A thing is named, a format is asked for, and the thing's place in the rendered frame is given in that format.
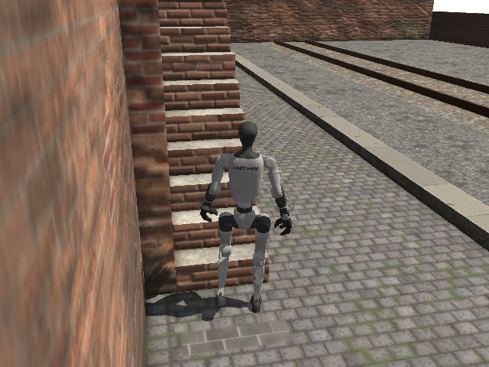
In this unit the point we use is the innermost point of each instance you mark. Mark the stairs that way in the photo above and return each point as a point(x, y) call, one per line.
point(203, 114)

